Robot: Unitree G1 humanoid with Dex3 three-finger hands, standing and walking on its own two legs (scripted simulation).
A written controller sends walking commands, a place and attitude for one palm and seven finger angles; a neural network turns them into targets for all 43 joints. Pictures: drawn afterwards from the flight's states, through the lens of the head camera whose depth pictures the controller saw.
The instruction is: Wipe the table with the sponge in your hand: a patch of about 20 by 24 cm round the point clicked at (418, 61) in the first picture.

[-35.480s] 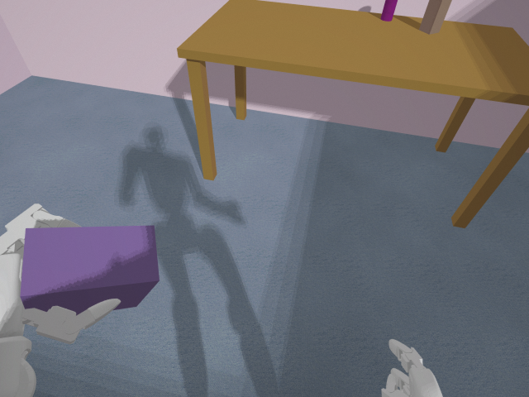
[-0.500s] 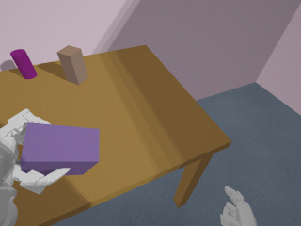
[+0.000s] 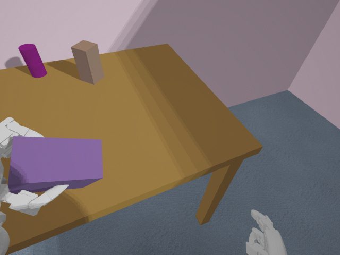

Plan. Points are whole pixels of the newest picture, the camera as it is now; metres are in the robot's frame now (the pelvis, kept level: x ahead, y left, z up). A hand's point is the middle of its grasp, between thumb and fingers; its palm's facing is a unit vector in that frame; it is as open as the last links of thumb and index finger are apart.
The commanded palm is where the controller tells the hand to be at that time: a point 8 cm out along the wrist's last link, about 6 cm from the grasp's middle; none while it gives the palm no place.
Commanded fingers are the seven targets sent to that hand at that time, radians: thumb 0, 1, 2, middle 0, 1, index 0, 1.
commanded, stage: step back with the hand held close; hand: left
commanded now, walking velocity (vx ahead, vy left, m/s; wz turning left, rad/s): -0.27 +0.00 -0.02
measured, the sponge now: (67, 167) +0.23 +0.21 +0.16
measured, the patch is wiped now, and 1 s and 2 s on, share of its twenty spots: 1.00 1.00 1.00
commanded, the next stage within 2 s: stop stepping back and stand still in 0.94 s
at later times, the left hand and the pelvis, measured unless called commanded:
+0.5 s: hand (44, 182) +0.18 +0.22 +0.18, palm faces +0.40 -0.83 -0.38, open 10.1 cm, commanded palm +0.12 +0.27 +0.20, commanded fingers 0.00 0.10 1.30 -1.20 -1.60 -1.20 -1.60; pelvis -0.03 -0.02 -0.01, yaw +1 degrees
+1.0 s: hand out of the picture +0.08 +0.15 +0.18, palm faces +0.28 -0.88 -0.39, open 10.1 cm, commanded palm +0.03 +0.22 +0.20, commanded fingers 0.00 0.10 1.30 -1.20 -1.60 -1.20 -1.60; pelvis -0.14 -0.06 +0.01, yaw -1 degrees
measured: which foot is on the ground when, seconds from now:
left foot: down 0.00-0.84, up 0.86-1.00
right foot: down 0.00-0.60, up 0.62-0.80, down 0.82-1.00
